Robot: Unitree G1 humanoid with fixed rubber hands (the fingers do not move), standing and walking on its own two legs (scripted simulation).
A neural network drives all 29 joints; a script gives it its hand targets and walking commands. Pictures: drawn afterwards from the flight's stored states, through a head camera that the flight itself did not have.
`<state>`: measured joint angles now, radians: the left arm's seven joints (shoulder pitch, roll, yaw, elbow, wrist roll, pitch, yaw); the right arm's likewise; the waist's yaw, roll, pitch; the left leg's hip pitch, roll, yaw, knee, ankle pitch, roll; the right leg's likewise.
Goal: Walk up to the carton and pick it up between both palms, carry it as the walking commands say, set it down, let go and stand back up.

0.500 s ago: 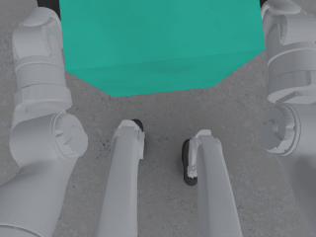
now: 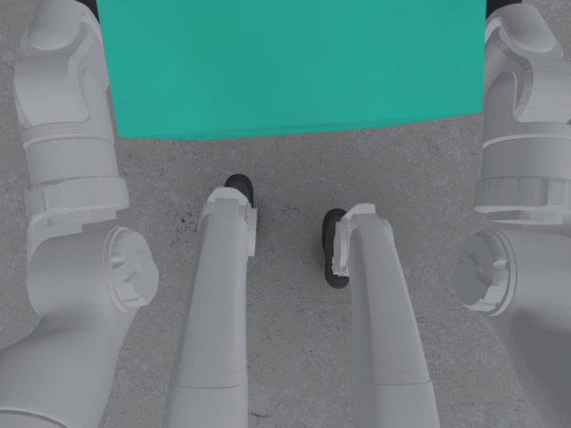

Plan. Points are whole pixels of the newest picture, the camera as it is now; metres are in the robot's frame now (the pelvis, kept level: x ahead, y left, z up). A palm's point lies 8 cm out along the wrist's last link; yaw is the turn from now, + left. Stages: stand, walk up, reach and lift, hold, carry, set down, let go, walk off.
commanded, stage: reach and lift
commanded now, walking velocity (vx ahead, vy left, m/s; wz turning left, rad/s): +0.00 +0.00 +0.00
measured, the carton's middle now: (285, 5) +0.55 +0.05 -0.18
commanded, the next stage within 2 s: none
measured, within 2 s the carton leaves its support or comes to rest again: neither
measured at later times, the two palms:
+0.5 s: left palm out of the picture +0.44 +0.24 +0.04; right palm out of the picture +0.48 -0.15 +0.05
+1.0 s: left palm out of the picture +0.46 +0.23 +0.09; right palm out of the picture +0.51 -0.16 +0.11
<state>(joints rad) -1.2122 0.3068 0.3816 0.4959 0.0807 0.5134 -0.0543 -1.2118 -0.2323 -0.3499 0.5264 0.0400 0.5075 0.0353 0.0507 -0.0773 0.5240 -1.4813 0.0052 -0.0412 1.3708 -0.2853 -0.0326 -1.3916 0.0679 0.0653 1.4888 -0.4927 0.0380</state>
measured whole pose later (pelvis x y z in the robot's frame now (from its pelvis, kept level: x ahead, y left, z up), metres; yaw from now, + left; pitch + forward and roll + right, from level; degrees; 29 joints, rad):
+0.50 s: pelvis -0.05 -0.01 +0.04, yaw +1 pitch +22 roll +1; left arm -1.17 0.23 0.50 0.74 0.23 0.53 -0.10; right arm -1.20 -0.23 -0.36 0.83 -0.12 0.55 0.11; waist 0.05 -0.08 0.16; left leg -1.39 -0.01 -0.04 1.11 -0.24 -0.01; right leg -1.34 0.07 0.09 1.28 -0.42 0.04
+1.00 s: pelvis +0.01 -0.01 +0.10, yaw +1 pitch +22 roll +2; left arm -0.98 0.15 0.53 0.63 0.24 0.54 -0.10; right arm -1.10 -0.14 -0.49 0.75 -0.21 0.53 0.15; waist 0.05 -0.07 0.09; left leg -1.11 -0.02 -0.06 0.78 -0.06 -0.01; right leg -1.08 0.07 0.11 0.98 -0.27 0.03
